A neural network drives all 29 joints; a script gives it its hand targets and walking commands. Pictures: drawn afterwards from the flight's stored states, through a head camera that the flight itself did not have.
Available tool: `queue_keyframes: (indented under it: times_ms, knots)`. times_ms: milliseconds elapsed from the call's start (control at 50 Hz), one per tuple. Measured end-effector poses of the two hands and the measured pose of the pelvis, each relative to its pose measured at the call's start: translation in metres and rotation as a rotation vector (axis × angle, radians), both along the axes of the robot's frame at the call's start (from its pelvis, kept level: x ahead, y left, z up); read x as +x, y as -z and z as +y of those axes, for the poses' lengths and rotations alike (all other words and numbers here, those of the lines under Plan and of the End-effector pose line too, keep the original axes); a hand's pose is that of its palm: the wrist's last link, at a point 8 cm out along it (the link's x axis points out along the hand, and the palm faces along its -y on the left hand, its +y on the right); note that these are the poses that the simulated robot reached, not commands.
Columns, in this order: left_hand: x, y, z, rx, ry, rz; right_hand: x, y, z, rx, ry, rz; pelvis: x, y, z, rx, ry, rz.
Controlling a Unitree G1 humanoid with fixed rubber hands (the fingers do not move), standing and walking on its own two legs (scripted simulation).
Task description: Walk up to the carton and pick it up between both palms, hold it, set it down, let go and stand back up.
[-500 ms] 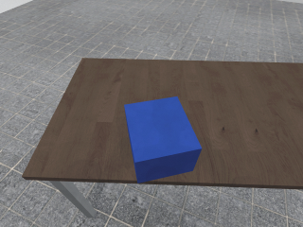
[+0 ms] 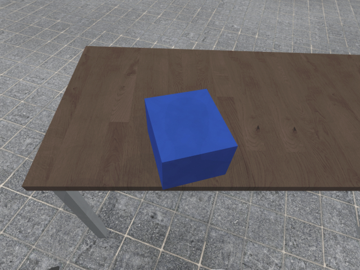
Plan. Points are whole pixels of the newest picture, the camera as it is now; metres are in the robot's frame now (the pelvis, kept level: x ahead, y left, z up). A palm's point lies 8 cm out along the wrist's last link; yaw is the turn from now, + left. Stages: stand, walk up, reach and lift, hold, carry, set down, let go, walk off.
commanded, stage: walk up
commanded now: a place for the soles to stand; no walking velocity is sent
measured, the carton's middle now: (185, 137) +0.47 +0.01 -0.02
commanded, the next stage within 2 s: reach and lift in 1.10 s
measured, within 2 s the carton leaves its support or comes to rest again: neither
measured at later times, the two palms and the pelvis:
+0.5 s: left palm out of the picture +0.10 +0.28 -0.11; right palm out of the picture +0.05 -0.33 -0.10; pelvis +0.00 -0.02 +0.01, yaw -3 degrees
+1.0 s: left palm out of the picture +0.09 +0.28 -0.11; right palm out of the picture +0.07 -0.32 -0.10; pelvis +0.01 -0.02 +0.01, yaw -3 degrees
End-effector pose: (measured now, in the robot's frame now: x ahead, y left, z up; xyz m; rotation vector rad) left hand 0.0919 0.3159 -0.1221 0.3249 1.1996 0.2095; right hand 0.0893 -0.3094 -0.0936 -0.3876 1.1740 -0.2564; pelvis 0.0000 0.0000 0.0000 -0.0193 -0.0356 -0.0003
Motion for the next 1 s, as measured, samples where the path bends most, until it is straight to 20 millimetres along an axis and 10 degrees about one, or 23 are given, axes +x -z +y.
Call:
queue_keyframes:
  times_ms: [220, 600, 1000]
  knots:
    - [-0.061, -0.010, -0.021, 0.011, -0.015, 0.095, -0.011, 0.005, -0.017, 0.062, 0.049, -0.072, -0.008, -0.003, -0.014, 0.005, 0.049, 0.000]
    - [0.021, -0.017, -0.035, -0.011, 0.066, -0.070, -0.041, 0.004, -0.015, 0.071, 0.128, -0.007, 0.002, -0.010, -0.014, 0.018, 0.047, -0.016]
    - [-0.005, -0.011, -0.033, -0.003, 0.025, 0.031, -0.023, 0.007, -0.014, 0.074, 0.124, -0.010, 0.009, -0.011, -0.015, 0.021, 0.052, -0.007]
